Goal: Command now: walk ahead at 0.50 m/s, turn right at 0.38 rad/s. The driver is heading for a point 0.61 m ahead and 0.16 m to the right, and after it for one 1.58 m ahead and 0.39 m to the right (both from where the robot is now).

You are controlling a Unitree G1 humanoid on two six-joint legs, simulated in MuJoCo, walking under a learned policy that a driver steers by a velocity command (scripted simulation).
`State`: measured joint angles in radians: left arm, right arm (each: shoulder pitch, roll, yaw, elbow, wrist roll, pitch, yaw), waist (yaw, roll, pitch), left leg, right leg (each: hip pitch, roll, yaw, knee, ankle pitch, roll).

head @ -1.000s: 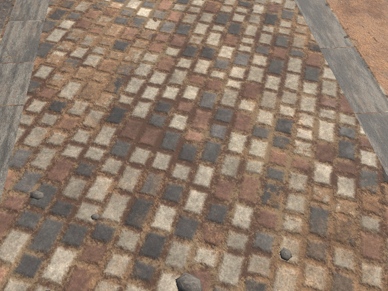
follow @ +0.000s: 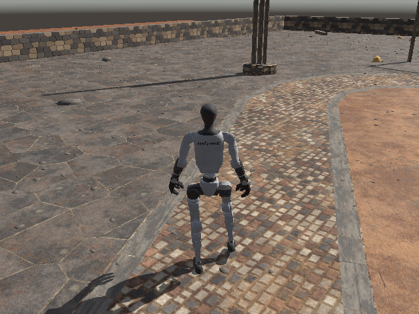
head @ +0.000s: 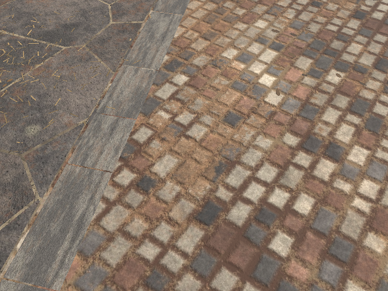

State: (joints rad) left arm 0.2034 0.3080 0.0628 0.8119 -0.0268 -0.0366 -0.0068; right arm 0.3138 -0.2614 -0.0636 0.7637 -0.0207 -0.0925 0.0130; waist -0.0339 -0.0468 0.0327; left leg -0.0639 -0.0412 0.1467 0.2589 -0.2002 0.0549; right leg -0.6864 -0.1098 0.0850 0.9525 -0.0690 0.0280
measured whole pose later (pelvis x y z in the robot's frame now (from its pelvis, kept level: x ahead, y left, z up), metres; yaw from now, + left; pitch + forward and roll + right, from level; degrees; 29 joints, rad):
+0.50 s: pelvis +0.27 -0.08 +0.00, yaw -17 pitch +2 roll +1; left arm 0.32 0.28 0.06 0.73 -0.01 -0.05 -0.01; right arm 0.10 -0.31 -0.06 0.69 -0.01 -0.09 -0.01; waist 0.04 0.03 0.05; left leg -0.64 0.10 -0.09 0.92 -0.19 -0.06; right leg -0.20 0.11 0.09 0.35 -0.17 -0.10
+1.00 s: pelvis +0.56 -0.12 +0.00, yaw -28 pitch +1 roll +1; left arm 0.18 0.29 0.05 0.69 0.00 -0.05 0.00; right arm 0.36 -0.26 -0.05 0.83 0.01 -0.09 0.02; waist -0.07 -0.04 0.02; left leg -0.14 -0.06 0.01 0.29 -0.18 0.05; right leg -0.61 -0.08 0.05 0.90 -0.22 0.00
